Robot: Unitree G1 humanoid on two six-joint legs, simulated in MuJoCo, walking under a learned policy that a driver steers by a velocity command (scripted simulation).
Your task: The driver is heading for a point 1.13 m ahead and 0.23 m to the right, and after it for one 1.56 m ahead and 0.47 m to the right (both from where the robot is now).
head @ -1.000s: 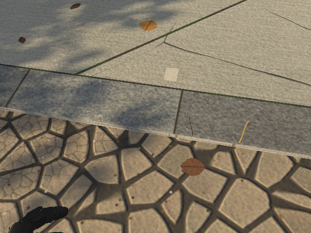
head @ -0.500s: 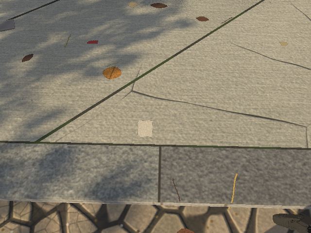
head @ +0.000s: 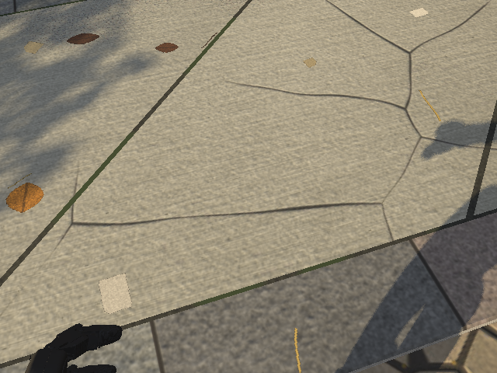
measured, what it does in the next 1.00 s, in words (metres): climbs: left foot 0.04 m higher, then right foot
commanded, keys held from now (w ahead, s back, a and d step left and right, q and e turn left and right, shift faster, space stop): w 1.00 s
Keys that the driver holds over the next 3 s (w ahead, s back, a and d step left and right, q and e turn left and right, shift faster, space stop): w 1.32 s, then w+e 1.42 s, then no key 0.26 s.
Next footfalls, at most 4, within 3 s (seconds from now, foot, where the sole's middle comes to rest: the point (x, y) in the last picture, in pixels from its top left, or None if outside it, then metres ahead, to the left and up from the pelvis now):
0.42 left None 0.43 0.14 -0.72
0.94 right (296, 289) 0.64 -0.14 -0.72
1.50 left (215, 192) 0.99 0.08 -0.72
2.02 right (302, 136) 1.20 -0.23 -0.72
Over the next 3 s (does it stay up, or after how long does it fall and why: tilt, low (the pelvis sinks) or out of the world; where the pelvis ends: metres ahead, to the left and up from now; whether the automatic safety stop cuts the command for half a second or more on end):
stays up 1.53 -0.36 0.04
